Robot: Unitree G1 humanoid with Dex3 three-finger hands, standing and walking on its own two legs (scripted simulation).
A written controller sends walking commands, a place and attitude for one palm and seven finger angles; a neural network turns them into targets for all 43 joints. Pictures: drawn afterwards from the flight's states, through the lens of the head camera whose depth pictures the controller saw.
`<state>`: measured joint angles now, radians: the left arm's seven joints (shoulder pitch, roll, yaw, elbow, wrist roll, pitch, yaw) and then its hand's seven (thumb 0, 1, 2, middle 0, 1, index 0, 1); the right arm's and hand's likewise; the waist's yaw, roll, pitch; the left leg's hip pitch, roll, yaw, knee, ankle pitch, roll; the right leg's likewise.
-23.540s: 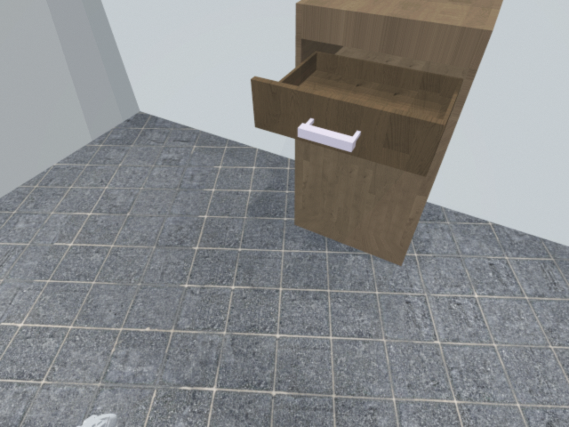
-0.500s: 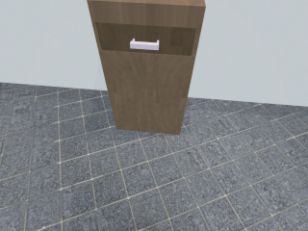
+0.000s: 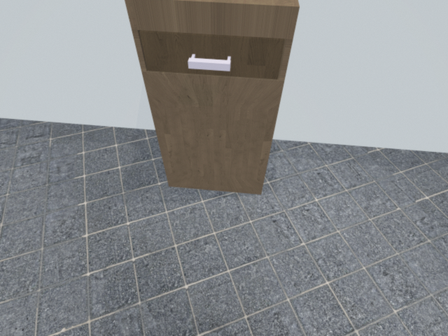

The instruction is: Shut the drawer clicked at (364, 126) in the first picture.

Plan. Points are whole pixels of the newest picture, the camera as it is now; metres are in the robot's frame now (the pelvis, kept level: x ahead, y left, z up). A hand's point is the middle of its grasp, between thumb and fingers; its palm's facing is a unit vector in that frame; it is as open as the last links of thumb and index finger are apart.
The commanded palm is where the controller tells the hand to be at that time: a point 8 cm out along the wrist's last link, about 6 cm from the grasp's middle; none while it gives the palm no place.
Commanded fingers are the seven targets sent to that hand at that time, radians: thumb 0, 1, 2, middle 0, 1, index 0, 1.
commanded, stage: look to check the result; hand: left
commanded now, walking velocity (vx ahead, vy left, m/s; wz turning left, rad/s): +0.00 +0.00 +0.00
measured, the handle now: (210, 61) +0.92 +0.09 +0.02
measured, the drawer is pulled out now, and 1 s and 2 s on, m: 0.00 0.00 0.00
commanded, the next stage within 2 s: stand and wait in 0.18 s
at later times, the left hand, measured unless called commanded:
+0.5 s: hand out of the picture +0.00 +0.15 -0.18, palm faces +0.06 -0.98 -0.16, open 7.4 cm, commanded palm none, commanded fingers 0.00 0.90 0.90 -0.20 -0.30 -0.20 -0.30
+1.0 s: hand out of the picture +0.00 +0.15 -0.18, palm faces +0.07 -0.98 -0.17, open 7.4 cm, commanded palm none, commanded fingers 0.00 0.90 0.90 -0.20 -0.30 -0.20 -0.30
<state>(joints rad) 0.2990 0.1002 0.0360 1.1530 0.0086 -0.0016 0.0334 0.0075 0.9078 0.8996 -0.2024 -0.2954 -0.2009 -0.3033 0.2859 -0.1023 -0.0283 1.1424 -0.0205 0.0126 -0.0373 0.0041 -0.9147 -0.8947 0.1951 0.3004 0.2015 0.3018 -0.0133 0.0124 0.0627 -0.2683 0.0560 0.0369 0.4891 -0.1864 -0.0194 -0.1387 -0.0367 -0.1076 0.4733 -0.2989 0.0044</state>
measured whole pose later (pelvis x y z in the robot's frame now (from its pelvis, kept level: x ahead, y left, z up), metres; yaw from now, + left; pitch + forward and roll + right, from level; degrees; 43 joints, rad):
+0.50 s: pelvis +0.01 -0.01 +0.00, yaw +0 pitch -2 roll +0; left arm 0.28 0.11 0.04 1.15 0.01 -0.01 0.03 0.01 0.91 0.90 -0.20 -0.30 -0.20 -0.30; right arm 0.28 -0.11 -0.03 1.15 -0.02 0.01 -0.04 0.00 -0.91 -0.89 0.20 0.30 0.20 0.30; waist -0.02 0.01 0.06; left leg -0.25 0.06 0.03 0.48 -0.19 -0.03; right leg -0.12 -0.03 -0.11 0.46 -0.30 0.00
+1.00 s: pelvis +0.01 -0.01 +0.00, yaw +0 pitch -2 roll +0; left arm 0.29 0.12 0.04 1.15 0.01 -0.01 0.03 0.01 0.91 0.90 -0.20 -0.30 -0.20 -0.30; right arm 0.27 -0.12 -0.02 1.15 -0.02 0.01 -0.04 0.00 -0.91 -0.89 0.20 0.30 0.20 0.30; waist -0.01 0.01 0.06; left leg -0.23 0.06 0.03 0.46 -0.19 -0.03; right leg -0.10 -0.02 -0.12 0.44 -0.30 -0.01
